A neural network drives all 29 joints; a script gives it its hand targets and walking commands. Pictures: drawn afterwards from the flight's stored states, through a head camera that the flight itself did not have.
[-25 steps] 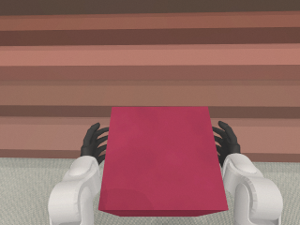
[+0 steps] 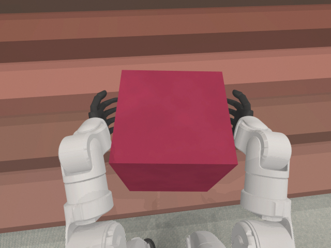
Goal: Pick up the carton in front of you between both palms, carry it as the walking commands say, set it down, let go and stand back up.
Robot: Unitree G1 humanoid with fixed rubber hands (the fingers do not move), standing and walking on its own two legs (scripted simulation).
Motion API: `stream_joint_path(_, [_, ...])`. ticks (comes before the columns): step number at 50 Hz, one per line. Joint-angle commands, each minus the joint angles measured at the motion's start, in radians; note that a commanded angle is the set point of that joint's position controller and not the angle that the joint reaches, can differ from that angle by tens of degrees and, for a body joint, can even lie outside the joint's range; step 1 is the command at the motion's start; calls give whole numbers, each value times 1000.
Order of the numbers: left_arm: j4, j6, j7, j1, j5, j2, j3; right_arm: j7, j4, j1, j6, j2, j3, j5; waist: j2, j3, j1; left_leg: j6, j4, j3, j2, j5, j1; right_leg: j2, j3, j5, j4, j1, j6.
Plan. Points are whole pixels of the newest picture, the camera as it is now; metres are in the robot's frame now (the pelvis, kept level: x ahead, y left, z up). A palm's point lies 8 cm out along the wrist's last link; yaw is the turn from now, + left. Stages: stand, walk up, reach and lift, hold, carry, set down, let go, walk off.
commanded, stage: carry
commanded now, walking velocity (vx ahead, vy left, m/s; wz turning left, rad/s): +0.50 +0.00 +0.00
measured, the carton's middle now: (170, 138) +0.35 -0.01 +0.04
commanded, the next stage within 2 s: none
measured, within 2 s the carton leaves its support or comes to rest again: neither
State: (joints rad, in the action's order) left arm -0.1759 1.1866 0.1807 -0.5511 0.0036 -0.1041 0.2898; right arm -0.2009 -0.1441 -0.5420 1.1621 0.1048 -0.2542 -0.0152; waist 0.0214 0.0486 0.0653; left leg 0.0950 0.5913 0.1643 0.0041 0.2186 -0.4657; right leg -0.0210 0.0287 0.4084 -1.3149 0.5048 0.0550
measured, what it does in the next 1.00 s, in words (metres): climbs: right foot 0.14 m higher, then left foot 0.14 m higher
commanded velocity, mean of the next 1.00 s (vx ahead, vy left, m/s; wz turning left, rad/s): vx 0.50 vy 0.00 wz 0.00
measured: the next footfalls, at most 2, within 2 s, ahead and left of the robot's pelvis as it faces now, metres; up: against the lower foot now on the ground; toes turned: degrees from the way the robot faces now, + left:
right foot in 0.36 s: +0.49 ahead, -0.13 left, +0.14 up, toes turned -4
left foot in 0.78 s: +0.75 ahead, +0.04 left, +0.27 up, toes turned +7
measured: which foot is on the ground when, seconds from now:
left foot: down 0.00-0.38, up 0.40-0.76, down 0.78-1.00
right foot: up 0.00-0.34, down 0.36-0.82, up 0.84-1.00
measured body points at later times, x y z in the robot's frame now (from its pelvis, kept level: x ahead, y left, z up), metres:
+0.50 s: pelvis +0.38 -0.07 +0.07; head +0.47 -0.05 +0.51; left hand +0.71 +0.13 +0.16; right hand +0.76 -0.17 +0.16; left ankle +0.22 +0.06 -0.44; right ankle +0.46 -0.12 -0.59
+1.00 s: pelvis +0.71 -0.04 +0.26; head +0.74 -0.07 +0.71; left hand +1.09 +0.04 +0.40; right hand +1.04 -0.26 +0.40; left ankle +0.72 +0.03 -0.45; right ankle +0.63 -0.15 -0.23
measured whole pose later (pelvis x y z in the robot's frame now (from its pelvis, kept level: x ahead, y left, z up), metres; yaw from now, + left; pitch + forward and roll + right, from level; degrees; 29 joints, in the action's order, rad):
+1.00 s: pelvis +0.71 -0.04 +0.26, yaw +1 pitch +3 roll +3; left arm -0.19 1.23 0.16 -0.63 0.08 -0.15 0.41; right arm -0.25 -0.08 -0.69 1.25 0.06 -0.22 -0.06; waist -0.01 0.01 0.22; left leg 0.09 0.66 0.16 -0.06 0.34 -0.39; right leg 0.08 -0.07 0.32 -1.87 0.76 0.10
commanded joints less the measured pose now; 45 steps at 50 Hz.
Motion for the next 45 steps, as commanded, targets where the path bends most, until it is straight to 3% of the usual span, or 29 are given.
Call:
stream_joint_path(1, [-79,-79,-16,-613,-157,-760,-618,88,-199,-732,-72,791,679,-305,-107,-579,-9,123,-179,-409,285,-335,634,-35,-26,-47,-13,254,10])
stream_joint_path(6, [-113,-123,-10,-532,-126,-709,-640,85,-213,-633,-105,747,684,-278,-128,-580,27,156,-105,-359,282,-521,808,-45,29,-33,-61,535,13])
stream_joint_path(8, [-154,-126,-9,-526,-130,-682,-648,80,-226,-601,-108,713,684,-269,-159,-553,55,180,-111,-383,290,-510,881,-56,41,-2,-181,683,20])
stream_joint_path(10, [-191,-121,-9,-517,-140,-654,-653,74,-251,-572,-102,682,692,-268,-154,-491,106,229,-126,-479,362,-583,1009,-62,31,178,-549,968,37])
stream_joint_path(11, [-203,-115,-9,-504,-141,-643,-653,72,-262,-568,-96,670,695,-272,-133,-441,119,219,-141,-496,378,-595,1045,-65,-1,287,-650,1093,48])
stream_joint_path(14, [-193,-95,-1,-446,-122,-590,-621,73,-275,-535,-75,649,707,-290,-69,-285,72,111,-269,-338,287,-493,908,-92,46,361,-416,1058,56])
stream_joint_path(15, [-186,-87,2,-422,-109,-586,-616,75,-277,-530,-70,650,705,-301,-27,-289,7,67,-365,-207,233,-552,667,-103,86,229,-96,710,58])
stream_joint_path(16, [-170,-81,5,-413,-106,-575,-619,78,-277,-548,-64,656,716,-304,-108,-370,-66,71,-333,-63,155,-1127,353,-5,208,-17,124,184,82])
stream_joint_path(17, [-176,-77,3,-402,-127,-582,-632,81,-291,-548,-61,655,709,-302,-236,-512,-177,65,-130,-64,141,-1479,249,114,276,-159,155,-203,71])
stream_joint_path(18, [-208,-80,-6,-414,-155,-615,-663,82,-309,-575,-61,656,703,-299,-277,-650,-348,34,180,-36,150,-1558,256,163,286,-289,315,-460,63])
stream_joint_path(19, [-255,-87,-18,-453,-180,-633,-689,84,-327,-593,-64,672,690,-283,-56,-723,-347,-29,597,-83,40,-768,197,90,0,-361,533,-577,138])
stream_joint_path(20, [-238,-95,-29,-481,-214,-619,-721,85,-299,-521,-65,670,660,-235,390,-908,-239,-119,1133,-252,-214,132,-93,-294,-785,-815,791,-818,330])
stream_joint_path(21, [-246,-87,-42,-475,-285,-699,-792,71,-263,-445,-63,634,601,-185,239,-967,-203,-82,1318,-405,-195,34,-80,-295,-843,-846,834,-801,311])
stream_joint_path(23, [-321,-100,-71,-605,-365,-787,-853,56,-270,-451,-73,647,549,-126,-12,-712,-149,-36,1248,-308,-95,3,-244,-233,-572,-698,741,-668,249])
stream_joint_path(25, [-298,-111,-90,-638,-396,-817,-864,48,-275,-483,-77,621,531,-73,50,-655,-177,-9,1308,-311,-48,51,-352,-243,-568,-553,773,-643,250])
stream_joint_path(27, [-267,-109,-98,-627,-400,-815,-869,50,-251,-483,-78,618,542,-60,1,-597,-190,9,1282,-278,-18,144,-514,-230,-499,-412,831,-713,231])
stream_joint_path(30, [-249,-94,-98,-650,-389,-799,-856,53,-201,-461,-67,614,553,-53,-63,-515,-210,34,1299,-148,-6,275,-680,-272,-395,-729,873,-773,251])
stream_joint_path(33, [-203,-57,-97,-649,-374,-738,-803,41,-166,-476,-33,584,552,-44,-18,-438,-203,53,1374,-95,29,298,-884,-239,-298,-633,914,-822,219])
stream_joint_path(34, [-185,-42,-95,-641,-369,-710,-774,32,-162,-491,-18,561,545,-41,-3,-401,-169,46,1276,-72,47,291,-860,-192,-239,-521,949,-754,183])
stream_joint_path(36, [-130,-7,-90,-619,-356,-667,-708,10,-148,-523,18,538,531,-42,56,-307,-115,40,825,39,35,236,-482,-121,-58,-715,1155,-424,170])
stream_joint_path(37, [-107,11,-86,-610,-343,-646,-671,0,-122,-533,36,535,545,-54,82,-374,-75,51,729,113,-28,123,-180,-81,89,-1135,1108,-279,151])
stream_joint_path(38, [-80,26,-77,-589,-320,-620,-626,-3,-121,-553,55,543,553,-76,197,-420,-46,58,618,153,-71,55,-63,-95,117,-1516,1013,-282,143])
stream_joint_path(39, [-66,38,-68,-586,-287,-598,-587,-1,-130,-595,68,565,566,-105,272,-487,-2,68,546,174,-113,5,23,-131,126,-1774,893,-341,134])
stream_joint_path(40, [-60,49,-61,-599,-252,-580,-554,2,-140,-660,78,586,587,-128,250,-562,92,56,417,161,-135,-82,123,-124,147,-1922,639,-439,102])
stream_joint_path(41, [-66,60,-51,-625,-223,-575,-522,5,-124,-677,81,620,610,-155,142,-673,162,89,120,25,-123,-220,359,-53,150,-1797,266,-390,-4])
stream_joint_path(42, [-63,64,-43,-598,-191,-564,-496,20,-127,-669,81,677,626,-193,-4,-578,162,157,-117,-213,-9,-490,490,57,81,-706,-85,-118,-24])
stream_joint_path(43, [-11,71,-39,-528,-130,-574,-460,27,-86,-675,78,705,645,-233,-277,-724,83,381,-7,-709,296,-1250,778,215,-118,-68,-618,179,-100])
stream_joint_path(44, [-7,69,-33,-501,-89,-541,-411,37,-110,-718,70,749,687,-288,-128,-805,110,404,-36,-837,272,-940,832,197,-234,-72,-753,301,-52])
stream_joint_path(45, [-8,61,-30,-540,-56,-554,-379,54,-152,-826,58,791,717,-335,-37,-688,86,343,-50,-846,275,-541,755,141,-256,-40,-758,424,-12])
